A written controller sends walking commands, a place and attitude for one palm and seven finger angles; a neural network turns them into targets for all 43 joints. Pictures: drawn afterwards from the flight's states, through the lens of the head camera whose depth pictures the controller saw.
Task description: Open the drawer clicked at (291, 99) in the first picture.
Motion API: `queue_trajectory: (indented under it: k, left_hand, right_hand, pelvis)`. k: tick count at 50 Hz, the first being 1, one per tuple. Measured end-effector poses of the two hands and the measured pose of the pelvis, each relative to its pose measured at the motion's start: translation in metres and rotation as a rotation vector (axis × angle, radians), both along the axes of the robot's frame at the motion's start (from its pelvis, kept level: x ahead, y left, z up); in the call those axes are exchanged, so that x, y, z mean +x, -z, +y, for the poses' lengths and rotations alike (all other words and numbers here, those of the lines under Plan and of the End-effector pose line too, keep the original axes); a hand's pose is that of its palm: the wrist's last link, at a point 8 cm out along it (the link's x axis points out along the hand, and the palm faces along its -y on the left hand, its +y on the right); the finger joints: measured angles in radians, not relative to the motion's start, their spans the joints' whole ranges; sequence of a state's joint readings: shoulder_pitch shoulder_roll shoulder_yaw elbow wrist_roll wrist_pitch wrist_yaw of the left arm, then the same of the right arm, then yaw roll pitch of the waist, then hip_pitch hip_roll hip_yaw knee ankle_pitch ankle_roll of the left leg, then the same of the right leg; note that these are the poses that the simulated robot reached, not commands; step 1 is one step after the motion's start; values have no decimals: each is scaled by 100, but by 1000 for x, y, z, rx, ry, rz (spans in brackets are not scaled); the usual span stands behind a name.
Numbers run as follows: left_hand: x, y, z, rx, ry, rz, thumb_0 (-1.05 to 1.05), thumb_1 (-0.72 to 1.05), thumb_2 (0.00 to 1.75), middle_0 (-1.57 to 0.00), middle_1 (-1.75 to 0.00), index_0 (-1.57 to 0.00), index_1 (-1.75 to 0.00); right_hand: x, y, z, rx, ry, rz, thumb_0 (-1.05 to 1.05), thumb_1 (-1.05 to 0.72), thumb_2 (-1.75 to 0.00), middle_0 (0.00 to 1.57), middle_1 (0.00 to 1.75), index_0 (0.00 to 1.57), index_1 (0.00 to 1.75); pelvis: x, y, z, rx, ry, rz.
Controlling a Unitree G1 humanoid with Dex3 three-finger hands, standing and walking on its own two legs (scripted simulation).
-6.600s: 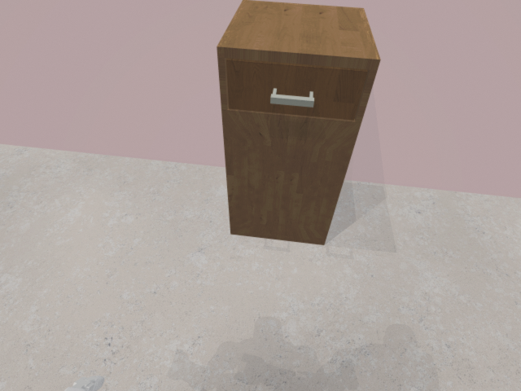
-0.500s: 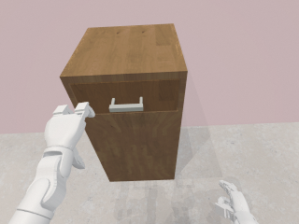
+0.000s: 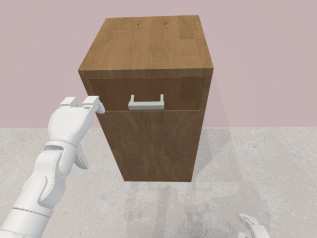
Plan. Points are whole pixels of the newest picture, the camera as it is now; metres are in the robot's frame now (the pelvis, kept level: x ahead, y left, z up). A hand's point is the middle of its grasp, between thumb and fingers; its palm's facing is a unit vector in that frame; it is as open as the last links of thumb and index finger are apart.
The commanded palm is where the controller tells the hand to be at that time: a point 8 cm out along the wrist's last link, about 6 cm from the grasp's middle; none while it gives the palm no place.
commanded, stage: raise the hand with hooked fingers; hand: left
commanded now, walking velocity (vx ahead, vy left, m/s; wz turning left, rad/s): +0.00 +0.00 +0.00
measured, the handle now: (146, 101) +0.55 +0.13 +0.00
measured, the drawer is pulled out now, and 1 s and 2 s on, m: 0.00 0.00 0.00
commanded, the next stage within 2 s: move the hooked fingers above the handle in 0.04 s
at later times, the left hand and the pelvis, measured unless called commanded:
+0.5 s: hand (103, 122) +0.35 +0.20 +0.10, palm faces +0.08 -0.05 -1.00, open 13.8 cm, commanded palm +0.33 +0.21 +0.15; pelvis +0.01 -0.05 +0.00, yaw +0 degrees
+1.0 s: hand (115, 111) +0.43 +0.20 +0.07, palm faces +0.02 -0.07 -1.00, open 13.8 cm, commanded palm +0.40 +0.19 +0.14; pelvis +0.04 -0.04 -0.01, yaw -1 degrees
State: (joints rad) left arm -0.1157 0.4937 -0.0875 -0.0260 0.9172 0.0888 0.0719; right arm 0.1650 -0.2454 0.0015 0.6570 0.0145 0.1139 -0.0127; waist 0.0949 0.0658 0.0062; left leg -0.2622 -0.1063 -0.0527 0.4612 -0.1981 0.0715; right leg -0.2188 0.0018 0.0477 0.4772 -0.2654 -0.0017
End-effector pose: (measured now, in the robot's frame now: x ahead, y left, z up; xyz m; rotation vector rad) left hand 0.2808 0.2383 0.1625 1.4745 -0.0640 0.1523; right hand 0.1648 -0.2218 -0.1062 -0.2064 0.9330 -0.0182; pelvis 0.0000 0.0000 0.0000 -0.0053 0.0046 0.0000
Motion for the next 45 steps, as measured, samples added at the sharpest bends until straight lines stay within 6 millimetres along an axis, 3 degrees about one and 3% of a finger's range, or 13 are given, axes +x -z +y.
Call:
queue_trajectory:
  k: [6,17,25,30,34,40,45]
  left_hand:
    - [2,-4,3,-5,-119,8,0,-49,30,-32,-120,-32,-120]
    - [24,15,-50,19,15,113,0,-49,30,-33,-120,-32,-120]
    - [48,5,-36,28,-101,69,0,-49,30,-32,-120,-32,-120]
    - [58,23,-30,25,-148,175,0,-49,30,-32,-120,-32,-120]
    - [69,39,-41,8,-73,228,0,-49,30,-32,-120,-32,-120]
    - [93,35,-56,15,39,130,0,-49,30,-33,-120,-32,-120]
    - [114,27,-49,16,-32,56,0,-49,30,-32,-120,-32,-120]
  right_hand:
    - [6,0,-5,30,7,-17,1,-91,-90,20,30,20,30]
    - [27,-13,-27,14,15,-107,1,-91,-90,20,30,20,30]
    - [22,-4,-57,-4,62,-54,1,-91,-90,20,30,20,30]
    - [18,4,-75,-36,84,-7,1,-91,-90,20,30,20,30]
    - [16,6,-86,-75,101,15,1,-91,-90,20,30,20,30]
    - [15,9,-90,-90,144,31,1,-91,-90,20,30,20,30]
    - [13,16,-79,-49,164,51,1,-91,-90,20,30,20,30]
  pelvis:
    - [-3,-1,-10,7,-5,-2]
    - [0,0,-35,15,-4,-7]
    - [12,0,-52,19,1,25]
    - [20,2,-57,22,-5,47]
    - [26,4,-58,21,-9,66]
    - [33,7,-54,19,-3,105]
    - [39,9,-47,18,7,130]
